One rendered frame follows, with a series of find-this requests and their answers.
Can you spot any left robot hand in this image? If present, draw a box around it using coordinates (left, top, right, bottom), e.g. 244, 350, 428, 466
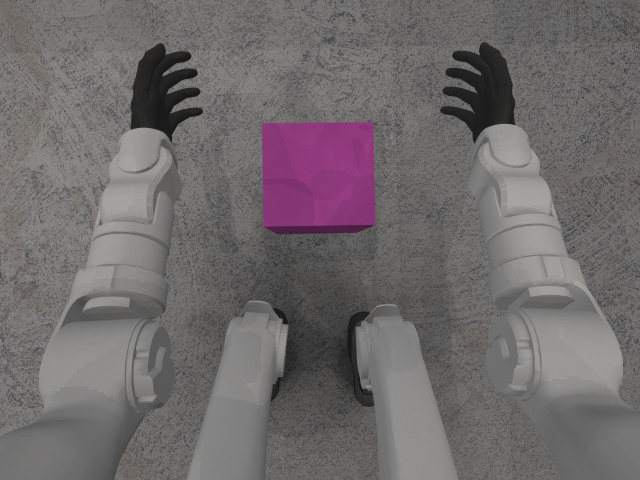
131, 43, 203, 143

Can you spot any robot left forearm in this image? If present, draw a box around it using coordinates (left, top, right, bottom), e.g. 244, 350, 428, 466
39, 128, 183, 406

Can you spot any left robot foot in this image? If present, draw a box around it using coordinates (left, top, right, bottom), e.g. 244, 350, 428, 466
271, 308, 288, 401

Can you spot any carton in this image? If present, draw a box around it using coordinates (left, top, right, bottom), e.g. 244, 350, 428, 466
262, 122, 375, 234

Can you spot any right robot hand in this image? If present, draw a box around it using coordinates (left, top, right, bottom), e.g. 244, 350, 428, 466
440, 42, 515, 144

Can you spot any robot right forearm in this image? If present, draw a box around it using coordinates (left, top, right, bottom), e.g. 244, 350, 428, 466
467, 124, 623, 388

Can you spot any right robot upper arm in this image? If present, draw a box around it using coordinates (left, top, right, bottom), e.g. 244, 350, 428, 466
485, 307, 640, 480

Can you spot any left robot upper arm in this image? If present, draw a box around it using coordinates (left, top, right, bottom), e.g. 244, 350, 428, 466
0, 318, 176, 480

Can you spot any left robot shin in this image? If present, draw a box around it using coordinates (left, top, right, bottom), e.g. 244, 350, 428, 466
224, 301, 279, 384

